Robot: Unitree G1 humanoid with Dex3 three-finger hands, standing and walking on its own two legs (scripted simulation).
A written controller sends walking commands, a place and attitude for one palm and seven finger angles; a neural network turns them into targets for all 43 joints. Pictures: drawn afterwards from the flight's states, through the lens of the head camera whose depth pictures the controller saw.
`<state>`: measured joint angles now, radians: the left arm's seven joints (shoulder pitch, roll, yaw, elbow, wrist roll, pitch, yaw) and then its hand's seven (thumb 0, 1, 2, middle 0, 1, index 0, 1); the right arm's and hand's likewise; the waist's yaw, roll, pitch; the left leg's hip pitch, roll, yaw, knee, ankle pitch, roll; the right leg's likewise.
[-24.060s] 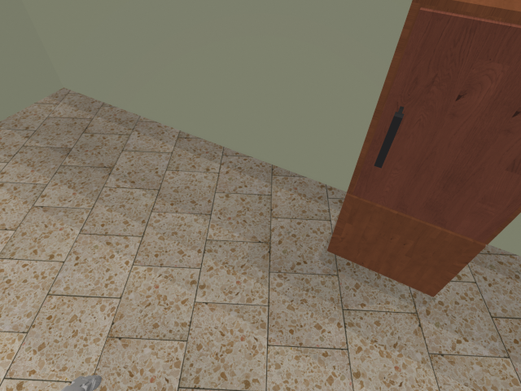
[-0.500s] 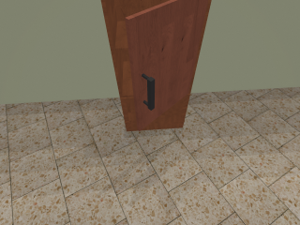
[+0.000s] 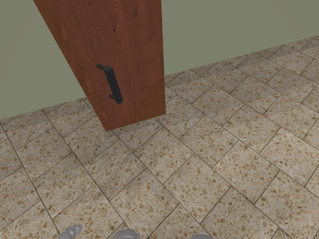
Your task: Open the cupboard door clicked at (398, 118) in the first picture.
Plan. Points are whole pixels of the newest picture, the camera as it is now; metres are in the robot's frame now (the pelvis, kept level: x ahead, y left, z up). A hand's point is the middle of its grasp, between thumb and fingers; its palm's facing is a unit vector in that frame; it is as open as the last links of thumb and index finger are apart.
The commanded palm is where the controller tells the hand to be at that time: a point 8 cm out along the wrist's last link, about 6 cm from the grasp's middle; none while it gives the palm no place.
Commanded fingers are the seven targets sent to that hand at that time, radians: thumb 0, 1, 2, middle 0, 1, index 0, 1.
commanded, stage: walk to a spot facing it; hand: left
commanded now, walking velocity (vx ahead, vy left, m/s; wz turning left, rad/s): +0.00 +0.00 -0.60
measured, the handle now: (110, 84) +0.60 +0.24 -0.04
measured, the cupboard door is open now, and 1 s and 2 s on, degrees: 39 39 39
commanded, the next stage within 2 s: none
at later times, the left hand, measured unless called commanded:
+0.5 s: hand (102, 216) +0.18 +0.20 -0.15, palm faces -0.27 -0.94 -0.20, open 7.4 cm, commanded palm none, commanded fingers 0.00 0.90 0.90 -0.20 -0.30 -0.20 -0.30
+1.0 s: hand (140, 189) +0.27 +0.10 -0.16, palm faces -0.60 -0.78 -0.17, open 7.4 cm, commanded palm none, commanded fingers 0.00 0.90 0.90 -0.20 -0.30 -0.20 -0.30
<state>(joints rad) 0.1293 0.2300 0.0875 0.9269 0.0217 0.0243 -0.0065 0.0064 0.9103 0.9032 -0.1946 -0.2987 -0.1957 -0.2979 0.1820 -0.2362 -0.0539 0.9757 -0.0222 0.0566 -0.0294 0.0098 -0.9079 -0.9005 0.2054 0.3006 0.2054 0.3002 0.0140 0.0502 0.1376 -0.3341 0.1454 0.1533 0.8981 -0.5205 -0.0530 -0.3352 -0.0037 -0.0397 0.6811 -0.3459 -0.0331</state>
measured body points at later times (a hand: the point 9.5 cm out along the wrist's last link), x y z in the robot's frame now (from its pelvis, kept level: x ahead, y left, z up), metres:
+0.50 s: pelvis +0.03 +0.02 +0.02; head +0.11 +0.02 +0.46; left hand +0.19 +0.24 -0.14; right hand +0.03 -0.25 -0.11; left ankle +0.04 +0.15 -0.72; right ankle -0.03 -0.11 -0.65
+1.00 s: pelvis +0.08 -0.01 +0.01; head +0.12 -0.02 +0.45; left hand +0.30 +0.14 -0.15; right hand -0.04 -0.25 -0.12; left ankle +0.14 +0.08 -0.72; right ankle -0.02 -0.11 -0.69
